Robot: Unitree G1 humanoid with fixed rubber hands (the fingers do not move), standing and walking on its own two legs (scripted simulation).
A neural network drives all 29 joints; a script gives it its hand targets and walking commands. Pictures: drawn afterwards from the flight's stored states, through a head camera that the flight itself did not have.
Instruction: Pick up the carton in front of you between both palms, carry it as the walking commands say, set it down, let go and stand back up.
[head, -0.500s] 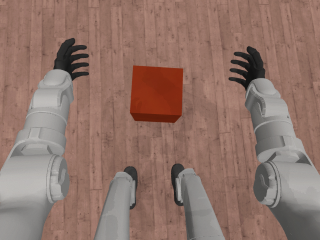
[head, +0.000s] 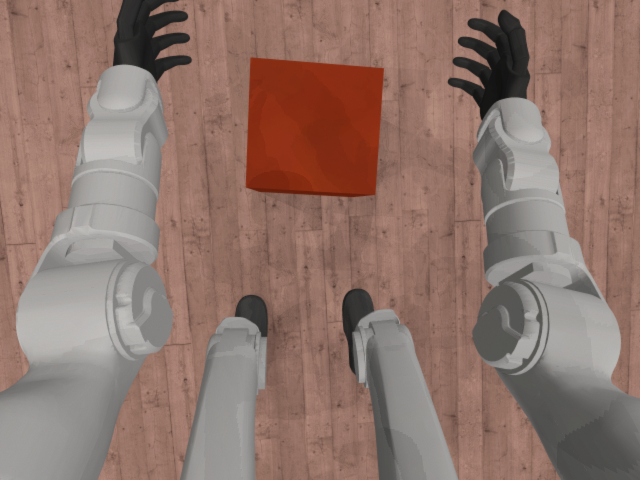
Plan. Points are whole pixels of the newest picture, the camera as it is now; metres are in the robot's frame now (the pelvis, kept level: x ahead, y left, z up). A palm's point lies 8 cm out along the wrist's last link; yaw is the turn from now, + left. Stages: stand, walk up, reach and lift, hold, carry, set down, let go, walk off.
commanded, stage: reach and lift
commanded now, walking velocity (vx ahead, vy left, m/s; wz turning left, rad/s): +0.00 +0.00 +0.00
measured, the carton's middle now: (311, 140) +0.51 -0.02 -0.49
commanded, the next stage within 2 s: none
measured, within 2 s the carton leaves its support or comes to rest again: leaves its support in 1.58 s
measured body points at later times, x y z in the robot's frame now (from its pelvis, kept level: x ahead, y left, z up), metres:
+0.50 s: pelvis -0.06 +0.00 -0.21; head +0.32 +0.00 +0.02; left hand +0.54 +0.16 -0.38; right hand +0.51 -0.21 -0.38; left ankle +0.05 +0.13 -0.58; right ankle +0.05 -0.13 -0.58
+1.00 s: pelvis -0.05 +0.00 -0.25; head +0.33 +0.00 -0.02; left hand +0.54 +0.16 -0.43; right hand +0.52 -0.19 -0.43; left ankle +0.04 +0.13 -0.58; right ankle +0.05 -0.13 -0.58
